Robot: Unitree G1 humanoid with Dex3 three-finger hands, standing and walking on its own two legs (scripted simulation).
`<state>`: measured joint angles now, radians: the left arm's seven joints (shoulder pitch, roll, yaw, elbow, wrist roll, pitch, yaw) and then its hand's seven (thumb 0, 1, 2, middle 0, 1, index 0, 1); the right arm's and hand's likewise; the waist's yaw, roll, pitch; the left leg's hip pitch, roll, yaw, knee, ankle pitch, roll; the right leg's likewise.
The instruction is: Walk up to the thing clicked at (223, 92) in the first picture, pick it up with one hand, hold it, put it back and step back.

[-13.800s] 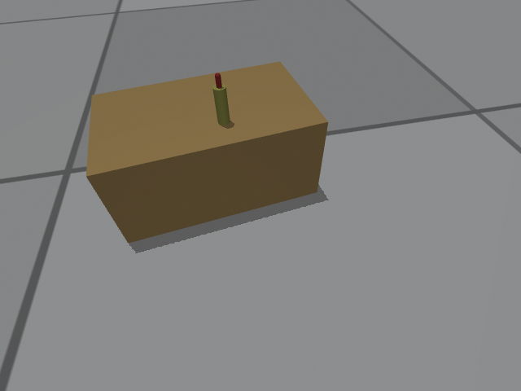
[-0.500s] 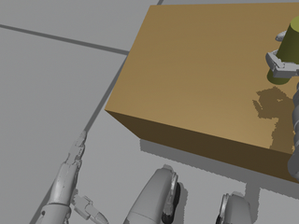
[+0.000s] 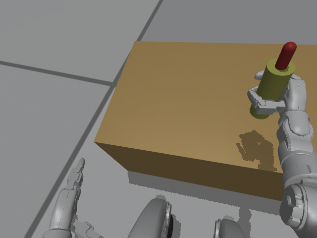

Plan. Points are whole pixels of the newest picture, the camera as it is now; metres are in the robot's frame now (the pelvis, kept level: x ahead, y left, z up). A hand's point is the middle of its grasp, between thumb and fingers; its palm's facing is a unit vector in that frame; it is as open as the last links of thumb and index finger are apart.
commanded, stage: lift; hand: right
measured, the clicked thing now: (272, 84) +0.49 -0.15 +0.07
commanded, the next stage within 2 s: hold in 1.06 s
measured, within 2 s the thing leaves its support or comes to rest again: neither
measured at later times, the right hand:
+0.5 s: hand (280, 108) +0.41 -0.15 +0.09, palm faces +0.02 +1.00 +0.00, open 7.2 cm
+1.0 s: hand (289, 116) +0.38 -0.15 +0.12, palm faces +0.02 +1.00 +0.00, open 7.2 cm
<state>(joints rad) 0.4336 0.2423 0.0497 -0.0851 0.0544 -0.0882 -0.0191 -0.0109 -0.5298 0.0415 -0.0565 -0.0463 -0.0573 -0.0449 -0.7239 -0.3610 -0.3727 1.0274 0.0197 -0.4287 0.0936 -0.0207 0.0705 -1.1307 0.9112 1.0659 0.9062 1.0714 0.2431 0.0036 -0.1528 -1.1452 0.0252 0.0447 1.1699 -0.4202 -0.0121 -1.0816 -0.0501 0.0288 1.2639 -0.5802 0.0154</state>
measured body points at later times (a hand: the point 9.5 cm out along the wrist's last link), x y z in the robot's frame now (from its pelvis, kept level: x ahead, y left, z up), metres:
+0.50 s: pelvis +0.01 +0.00 +0.04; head +0.08 -0.01 +0.49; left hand +0.17 +0.26 +0.02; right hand +0.40 -0.20 +0.09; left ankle +0.07 +0.13 -0.63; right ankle +0.01 -0.12 -0.63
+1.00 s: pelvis +0.02 +0.00 +0.06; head +0.07 -0.01 +0.51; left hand +0.18 +0.26 +0.03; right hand +0.37 -0.21 +0.12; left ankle +0.07 +0.13 -0.63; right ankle +0.01 -0.12 -0.63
